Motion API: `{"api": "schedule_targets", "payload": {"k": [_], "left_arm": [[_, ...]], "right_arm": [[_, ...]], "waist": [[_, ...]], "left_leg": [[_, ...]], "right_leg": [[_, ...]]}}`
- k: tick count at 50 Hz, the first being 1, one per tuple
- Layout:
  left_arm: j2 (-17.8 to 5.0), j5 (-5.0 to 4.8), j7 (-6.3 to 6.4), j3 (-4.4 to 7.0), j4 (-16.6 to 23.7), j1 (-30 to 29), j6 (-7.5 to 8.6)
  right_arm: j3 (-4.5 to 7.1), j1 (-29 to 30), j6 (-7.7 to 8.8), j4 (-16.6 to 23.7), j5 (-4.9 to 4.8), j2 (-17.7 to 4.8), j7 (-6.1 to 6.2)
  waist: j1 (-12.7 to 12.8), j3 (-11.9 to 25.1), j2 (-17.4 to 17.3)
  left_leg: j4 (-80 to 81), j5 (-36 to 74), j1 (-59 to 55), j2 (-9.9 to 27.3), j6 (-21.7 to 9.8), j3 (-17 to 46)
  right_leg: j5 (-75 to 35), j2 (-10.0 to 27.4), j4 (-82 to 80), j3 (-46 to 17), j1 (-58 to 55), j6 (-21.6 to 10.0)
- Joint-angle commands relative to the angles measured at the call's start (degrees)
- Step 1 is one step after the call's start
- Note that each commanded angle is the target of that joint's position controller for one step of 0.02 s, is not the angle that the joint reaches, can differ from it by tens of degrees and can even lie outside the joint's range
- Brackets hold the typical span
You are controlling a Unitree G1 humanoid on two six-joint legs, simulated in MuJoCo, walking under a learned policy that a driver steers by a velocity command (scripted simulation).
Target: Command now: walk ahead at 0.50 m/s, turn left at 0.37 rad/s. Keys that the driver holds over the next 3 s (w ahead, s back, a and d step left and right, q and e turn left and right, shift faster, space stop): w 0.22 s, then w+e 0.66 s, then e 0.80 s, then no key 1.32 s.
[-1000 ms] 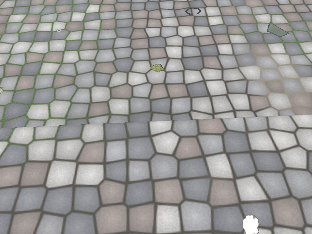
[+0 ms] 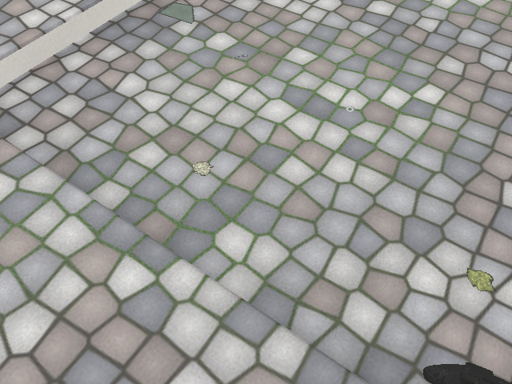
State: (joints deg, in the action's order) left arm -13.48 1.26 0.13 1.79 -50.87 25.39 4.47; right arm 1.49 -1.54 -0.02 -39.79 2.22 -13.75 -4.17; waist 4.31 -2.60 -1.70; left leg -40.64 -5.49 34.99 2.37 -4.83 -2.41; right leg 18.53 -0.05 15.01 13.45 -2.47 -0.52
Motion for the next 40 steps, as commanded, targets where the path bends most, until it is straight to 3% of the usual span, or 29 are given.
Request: {"api": "schedule_targets", "payload": {"k": [1, 2, 3, 4, 5, 6, 7, 8, 9, 10, 11, 13, 18, 22, 25, 28, 29, 30, 31, 32, 33, 34, 35, 36, 38, 40], "left_arm": [[-9.82, 0.03, 0.40, 1.90, 0.82, 2.61, -0.36], [-10.62, -0.02, 0.48, 1.94, 0.27, 2.83, -0.74], [-11.09, -0.23, 0.53, 1.88, -0.03, 2.61, -1.18], [-10.38, -0.57, 0.58, 1.50, 0.51, 2.24, -1.30], [-5.28, -1.42, 0.02, 0.12, 3.79, 3.15, -0.98], [-6.18, -1.32, -0.37, 0.70, 5.19, 3.31, -1.08], [-9.45, -0.43, -0.13, 1.70, 6.40, -3.42, -1.24], [-7.73, -1.08, -0.41, 1.17, 7.10, -5.84, -0.62], [-6.85, -1.05, -0.59, 1.04, 6.19, -4.94, -0.56], [-6.41, -0.07, -0.77, 1.09, 5.41, -3.50, -1.38], [-5.60, 0.66, -1.12, 0.99, 4.08, -1.26, -2.39], [-4.78, 0.56, -1.87, 1.23, 3.41, -0.50, -3.47], [-4.60, -0.29, -2.26, 1.64, 6.34, -11.63, -3.94], [-3.17, 0.27, -3.00, 0.79, 8.20, -17.53, -3.51], [-4.32, 0.58, -3.16, 0.84, 9.27, -19.91, -3.48], [-5.27, 0.69, -3.00, 1.04, 9.46, -16.41, -3.52], [-6.11, 0.58, -2.80, 1.52, 8.33, -12.30, -3.58], [-7.25, 0.63, -2.52, 2.20, 6.53, -5.58, -3.17], [-10.51, 1.13, -1.76, 3.43, 4.51, 3.61, -2.63], [-16.80, 0.95, -0.80, 4.89, 5.86, 2.13, -2.72], [-16.00, -1.71, -1.31, 4.90, 6.07, 1.23, -2.81], [-14.18, -1.92, -1.17, 4.62, 6.37, -1.20, -2.91], [-11.73, -1.73, -1.19, 4.01, 6.81, -4.08, -2.94], [-10.26, -1.34, -1.23, 3.59, 7.15, -6.15, -2.76], [-8.97, -1.55, -1.01, 2.83, 7.11, -6.61, -1.84], [-10.54, -1.78, -0.88, 3.10, 6.44, -4.46, -1.23]], "right_arm": [[0.47, 3.18, 1.00, 4.38, 0.45, -3.11, 0.62], [0.79, 0.05, 1.33, 3.33, 0.66, -3.63, 1.03], [1.35, -7.15, 1.95, 0.89, 0.91, -4.39, 1.43], [2.42, -16.50, 2.50, -2.44, 1.57, -6.56, 2.10], [3.88, -24.26, 2.67, -3.42, 2.39, -12.29, 3.16], [4.69, -25.11, 1.97, -3.38, -0.35, -15.47, 3.67], [4.55, -22.67, 1.67, -3.86, -1.47, -13.72, 4.20], [3.71, -19.33, 2.12, -4.37, -1.58, -10.78, 4.40], [2.92, -16.81, 2.60, -4.77, -1.48, -8.05, 4.24], [2.35, -15.12, 3.12, -5.08, -1.66, -6.34, 4.18], [1.98, -14.00, 3.58, -5.16, -1.55, -5.29, 4.10], [2.04, -15.39, 4.56, -6.16, -1.61, -5.57, 4.02], [2.05, -19.84, 5.35, -8.84, -1.36, -6.04, 4.01], [1.71, -20.91, 5.95, -9.99, -1.42, -6.49, 4.54], [1.52, -22.63, 5.76, -11.03, -0.85, -6.91, 5.20], [2.01, -21.12, 4.97, -11.39, -0.98, -9.85, 6.17], [2.18, -20.88, 4.33, -11.66, -0.54, -10.67, 6.54], [2.28, -20.37, 3.70, -11.49, -0.30, -11.17, 6.74], [2.21, -18.45, 3.42, -10.13, -0.82, -10.89, 6.94], [0.92, -22.54, 3.99, -7.09, -0.90, -4.05, 5.55], [1.76, -18.68, 4.60, -5.90, -0.49, -8.06, 5.22], [1.79, -14.59, 5.35, -4.42, -0.95, -9.11, 4.87], [1.91, -13.65, 5.68, -4.44, -1.42, -9.65, 4.86], [2.09, -13.97, 5.09, -5.07, -1.01, -9.30, 4.93], [1.85, -14.33, 2.56, -4.78, 0.20, -7.52, 4.78], [1.86, -13.18, 1.13, -4.04, 0.17, -6.59, 4.31]], "waist": [[-1.91, -2.07, 6.78], [-3.43, -0.01, 7.24], [-6.77, 4.00, 6.57], [-10.57, 9.66, 4.72], [-12.32, 18.64, -5.07], [-11.16, 22.87, -10.14], [-11.31, 14.96, -2.61], [-9.23, 8.28, -2.13], [-6.30, 4.47, -0.11], [-4.03, 2.68, -0.54], [-2.60, 2.55, -0.97], [-1.85, 2.47, -1.05], [-4.34, -3.36, -1.12], [-5.56, -2.68, -2.09], [-6.41, -2.29, -1.66], [-3.93, -0.97, -3.80], [-2.31, 1.35, -4.05], [0.57, 5.14, -3.43], [5.48, 10.04, 1.68], [-0.32, 13.34, 14.87], [1.18, 15.46, 11.39], [0.51, 8.38, 6.12], [-1.30, 3.42, 1.56], [-3.61, 0.99, -0.99], [-5.32, 1.13, 0.78], [-5.31, 1.36, 2.73]], "left_leg": [[5.54, -6.75, -5.57, -3.31, -2.49, -3.35], [7.18, -8.91, -10.37, -5.25, -3.55, -4.05], [11.09, -7.78, -19.43, -7.38, -4.82, -4.35], [13.05, -6.27, -33.87, -5.90, -6.33, -1.17], [14.25, -12.61, -52.66, 11.43, -10.89, 20.70], [23.21, -6.76, -56.46, 22.35, -16.85, 44.00], [22.63, 0.33, -51.42, 19.06, -15.62, 34.08], [23.53, 5.82, -43.51, 16.37, -14.03, 26.09], [25.56, 9.25, -36.16, 13.10, -11.00, 20.40], [27.22, 10.39, -31.11, 10.58, -9.05, 16.83], [28.73, 10.64, -28.37, 9.01, -8.21, 14.35], [30.97, 11.67, -27.31, 8.27, -8.10, 11.39], [34.95, 9.28, -27.92, 7.66, -5.53, 5.10], [33.49, 20.07, -29.13, 6.95, -2.84, -1.36], [29.68, 27.34, -34.15, 8.29, -2.28, -3.78], [19.07, 48.02, -38.01, 10.16, -1.49, -5.47], [12.18, 53.82, -39.71, 10.72, -1.60, -5.76], [1.52, 51.34, -38.79, 10.72, -1.52, -6.26], [-15.71, 37.83, -30.28, 8.16, -0.48, -8.00], [-36.15, -14.28, -5.07, -3.29, 2.47, -7.33], [-43.44, -24.10, 6.21, -6.62, 2.62, 4.35], [-41.07, -18.07, 9.41, -2.16, 2.62, 7.24], [-35.48, -14.49, 6.13, 0.00, 3.12, 6.40], [-30.06, -13.78, 2.71, 1.67, 3.69, 6.41], [-22.64, -13.22, -2.40, 2.62, 5.50, 5.86], [-18.13, -10.00, -2.70, 2.11, 6.54, 4.60]], "right_leg": [[-41.79, 16.17, 0.46, -5.41, 0.46, -7.32], [-50.73, 16.16, 5.81, -4.48, -0.51, -7.02], [-54.52, 15.26, 14.83, -2.68, 0.57, -6.28], [-47.07, 13.68, 26.68, -1.24, 8.09, -5.10], [-19.01, 9.71, 46.27, -0.52, 25.87, -2.83], [12.73, 0.20, 60.95, -6.28, 38.89, -0.94], [8.20, 3.34, 62.41, -12.51, 44.27, -1.17], [4.43, 5.01, 59.54, -13.26, 43.83, -1.63], [2.10, 6.82, 53.97, -13.59, 39.99, -1.65], [1.16, 7.57, 50.56, -13.77, 36.22, -1.24], [0.08, 7.41, 49.26, -13.56, 33.20, -0.82], [-2.96, 6.57, 48.35, -13.40, 33.00, -0.67], [-14.49, 4.90, 38.35, -16.67, 41.27, -0.86], [-22.48, 2.31, 29.11, -12.29, 36.00, -1.81], [-21.01, 0.54, 28.10, -8.08, 34.62, -3.51], [-4.71, -2.15, 22.46, -7.27, 29.05, -6.95], [-1.47, -4.25, 21.54, -6.23, 25.26, -8.34], [-1.23, -5.27, 17.56, -7.61, 18.50, -10.05], [-1.61, 0.07, 10.36, -16.55, 6.25, -13.31], [-7.07, 16.81, 9.00, -45.45, -11.16, -21.28], [-12.59, 19.04, 4.02, -59.03, -14.53, -26.48], [-16.77, 18.11, 3.29, -49.29, -9.14, -24.87], [-23.44, 16.44, 2.12, -42.78, -0.67, -22.71], [-26.39, 13.43, 1.12, -38.53, 4.85, -20.07], [-27.38, 9.45, -1.12, -33.62, 9.66, -17.44], [-29.97, 7.17, -2.36, -31.19, 10.72, -17.21]]}}
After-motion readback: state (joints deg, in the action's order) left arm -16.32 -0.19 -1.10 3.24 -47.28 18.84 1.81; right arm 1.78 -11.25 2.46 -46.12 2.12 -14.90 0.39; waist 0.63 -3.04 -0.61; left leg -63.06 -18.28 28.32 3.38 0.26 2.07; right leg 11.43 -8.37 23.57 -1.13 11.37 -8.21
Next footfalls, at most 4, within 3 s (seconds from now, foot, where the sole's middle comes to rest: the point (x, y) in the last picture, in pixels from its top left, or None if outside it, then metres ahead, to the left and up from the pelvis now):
0.08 left None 0.19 0.10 -0.77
0.62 right None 0.44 -0.05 -0.77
1.24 left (282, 271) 0.84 0.02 -0.89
1.96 right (299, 360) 0.52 -0.04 -0.77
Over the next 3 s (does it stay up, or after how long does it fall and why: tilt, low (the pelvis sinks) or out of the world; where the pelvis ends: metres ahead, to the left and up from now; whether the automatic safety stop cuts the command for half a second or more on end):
stays up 0.62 -0.06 -0.12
